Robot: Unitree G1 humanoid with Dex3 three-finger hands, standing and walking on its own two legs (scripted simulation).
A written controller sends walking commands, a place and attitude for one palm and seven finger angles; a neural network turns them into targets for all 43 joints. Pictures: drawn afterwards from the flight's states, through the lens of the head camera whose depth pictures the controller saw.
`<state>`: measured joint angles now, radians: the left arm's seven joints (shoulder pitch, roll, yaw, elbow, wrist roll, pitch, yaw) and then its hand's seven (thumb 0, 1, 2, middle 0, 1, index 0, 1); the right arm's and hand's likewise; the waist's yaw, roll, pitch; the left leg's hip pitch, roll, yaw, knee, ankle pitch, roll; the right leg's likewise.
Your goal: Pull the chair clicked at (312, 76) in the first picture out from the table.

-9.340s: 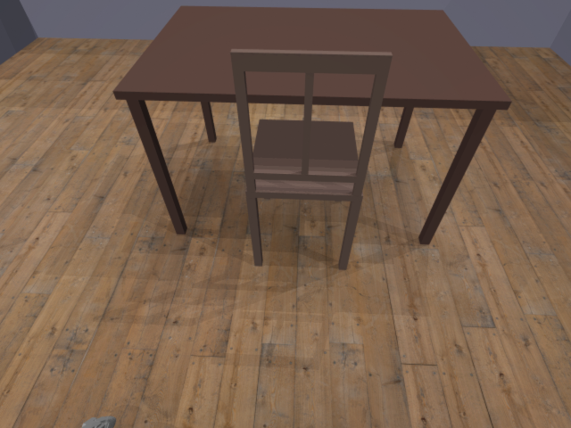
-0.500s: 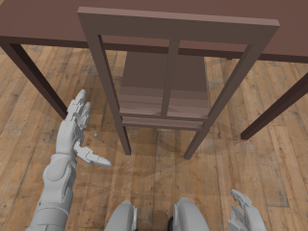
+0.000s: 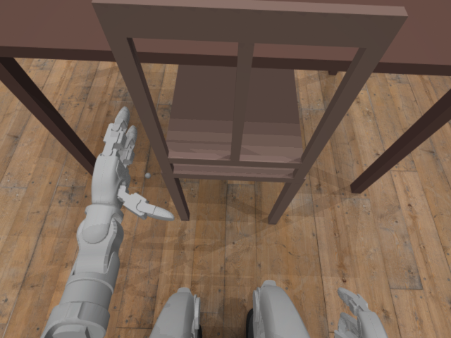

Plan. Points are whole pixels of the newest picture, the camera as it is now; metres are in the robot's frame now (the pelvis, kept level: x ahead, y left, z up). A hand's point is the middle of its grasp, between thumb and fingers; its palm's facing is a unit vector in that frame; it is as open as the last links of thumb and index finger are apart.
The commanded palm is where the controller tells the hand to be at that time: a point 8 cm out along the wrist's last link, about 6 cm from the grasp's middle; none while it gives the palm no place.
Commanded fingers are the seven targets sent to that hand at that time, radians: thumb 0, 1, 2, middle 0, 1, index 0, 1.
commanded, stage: aim the fingers beside a spindle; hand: left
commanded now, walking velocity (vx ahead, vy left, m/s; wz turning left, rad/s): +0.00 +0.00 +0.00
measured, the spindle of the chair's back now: (239, 114) +0.51 -0.02 +0.03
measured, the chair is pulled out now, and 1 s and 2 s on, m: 0.00 0.00 0.00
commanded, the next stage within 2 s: none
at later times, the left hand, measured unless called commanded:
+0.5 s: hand (144, 184) +0.37 +0.14 +0.01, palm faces -0.05 -1.00 -0.03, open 16.9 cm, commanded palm +0.34 +0.19 +0.02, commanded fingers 0.00 -0.50 0.30 -0.06 -0.08 -0.06 -0.08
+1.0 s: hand (138, 183) +0.37 +0.15 +0.02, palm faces -0.04 -1.00 -0.03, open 16.9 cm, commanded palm +0.35 +0.20 +0.03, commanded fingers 0.00 -0.50 0.30 -0.06 -0.08 -0.06 -0.08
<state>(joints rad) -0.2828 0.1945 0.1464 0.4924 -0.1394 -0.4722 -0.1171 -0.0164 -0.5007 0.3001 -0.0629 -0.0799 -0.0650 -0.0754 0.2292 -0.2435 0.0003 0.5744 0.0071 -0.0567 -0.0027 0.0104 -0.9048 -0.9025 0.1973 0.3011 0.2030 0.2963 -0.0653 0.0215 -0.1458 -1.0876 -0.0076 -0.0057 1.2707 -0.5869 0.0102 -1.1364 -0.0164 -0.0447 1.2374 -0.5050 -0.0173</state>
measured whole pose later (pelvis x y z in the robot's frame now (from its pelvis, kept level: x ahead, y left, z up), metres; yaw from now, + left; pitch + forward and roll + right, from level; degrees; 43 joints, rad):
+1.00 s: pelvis +0.00 +0.01 +0.00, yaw +0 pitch +23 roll -1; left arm -0.23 0.20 0.15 0.46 -0.16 -0.46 -0.14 -0.02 -0.50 0.30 -0.06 -0.08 -0.06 -0.08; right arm 0.23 -0.25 0.00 0.57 0.01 -0.05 -0.01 0.01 -0.90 -0.90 0.20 0.30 0.20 0.30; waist -0.06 0.02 -0.14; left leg -1.08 -0.01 -0.01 1.26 -0.59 0.02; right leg -1.12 -0.02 -0.05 1.22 -0.50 -0.01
